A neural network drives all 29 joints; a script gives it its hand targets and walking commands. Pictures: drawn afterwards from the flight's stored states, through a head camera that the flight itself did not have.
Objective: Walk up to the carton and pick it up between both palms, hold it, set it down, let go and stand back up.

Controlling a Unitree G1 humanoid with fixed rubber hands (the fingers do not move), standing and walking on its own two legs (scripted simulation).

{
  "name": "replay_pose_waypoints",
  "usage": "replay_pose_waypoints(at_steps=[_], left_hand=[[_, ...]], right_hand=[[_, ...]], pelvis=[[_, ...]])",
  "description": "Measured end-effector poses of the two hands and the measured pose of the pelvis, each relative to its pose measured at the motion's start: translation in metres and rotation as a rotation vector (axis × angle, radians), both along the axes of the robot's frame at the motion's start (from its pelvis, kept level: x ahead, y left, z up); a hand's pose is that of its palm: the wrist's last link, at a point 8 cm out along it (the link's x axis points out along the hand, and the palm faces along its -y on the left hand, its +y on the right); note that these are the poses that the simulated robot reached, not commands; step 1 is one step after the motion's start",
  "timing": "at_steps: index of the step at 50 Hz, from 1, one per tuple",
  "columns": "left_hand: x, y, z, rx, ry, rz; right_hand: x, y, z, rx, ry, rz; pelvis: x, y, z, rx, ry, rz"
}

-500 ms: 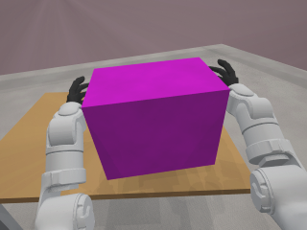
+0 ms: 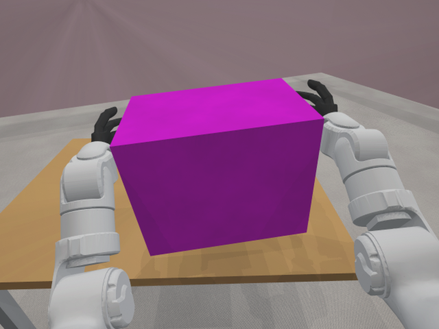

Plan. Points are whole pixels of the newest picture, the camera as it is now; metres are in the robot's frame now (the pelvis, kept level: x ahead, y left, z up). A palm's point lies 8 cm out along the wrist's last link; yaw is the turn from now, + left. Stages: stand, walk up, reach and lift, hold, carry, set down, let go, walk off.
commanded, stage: hold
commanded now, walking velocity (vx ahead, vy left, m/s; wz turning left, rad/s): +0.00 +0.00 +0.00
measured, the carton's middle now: (218, 163) +0.37 +0.00 +0.21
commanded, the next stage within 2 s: none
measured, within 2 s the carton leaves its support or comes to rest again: neither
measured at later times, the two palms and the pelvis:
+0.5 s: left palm (108, 141) +0.36 +0.19 +0.27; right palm (331, 114) +0.36 -0.19 +0.30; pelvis -0.01 +0.00 +0.00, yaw +0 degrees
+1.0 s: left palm (106, 143) +0.36 +0.19 +0.27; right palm (326, 114) +0.37 -0.18 +0.30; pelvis +0.00 +0.00 +0.00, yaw +0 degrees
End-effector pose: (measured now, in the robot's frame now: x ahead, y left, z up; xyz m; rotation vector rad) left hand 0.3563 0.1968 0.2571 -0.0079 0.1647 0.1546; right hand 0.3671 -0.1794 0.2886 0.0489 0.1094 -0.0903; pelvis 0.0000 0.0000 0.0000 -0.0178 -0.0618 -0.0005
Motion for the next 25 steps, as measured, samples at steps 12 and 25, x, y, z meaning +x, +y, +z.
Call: replay_pose_waypoints(at_steps=[12, 25], left_hand=[[-0.002, -0.001, 0.008, 0.017, 0.008, -0.012], [0.004, -0.009, 0.014, 0.021, 0.01, -0.029]], right_hand=[[-0.005, -0.001, 0.009, 0.006, 0.009, -0.008], [-0.005, -0.009, 0.016, -0.012, 0.01, -0.023]], pelvis=[[-0.007, 0.001, 0.0, 0.0, 0.015, 0.0], [-0.005, 0.002, 0.0, -0.001, 0.026, -0.008]])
